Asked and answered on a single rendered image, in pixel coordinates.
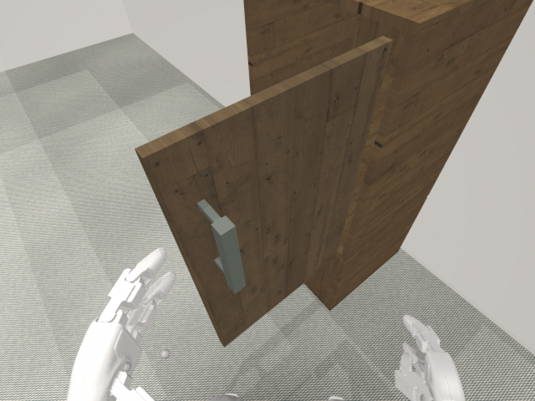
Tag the handle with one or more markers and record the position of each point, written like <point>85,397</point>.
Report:
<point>229,260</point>

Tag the robot right hand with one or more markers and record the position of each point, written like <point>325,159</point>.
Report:
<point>434,369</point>

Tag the cupboard door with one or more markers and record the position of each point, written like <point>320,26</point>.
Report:
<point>281,165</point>

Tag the robot left hand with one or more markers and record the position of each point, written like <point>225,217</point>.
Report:
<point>113,338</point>

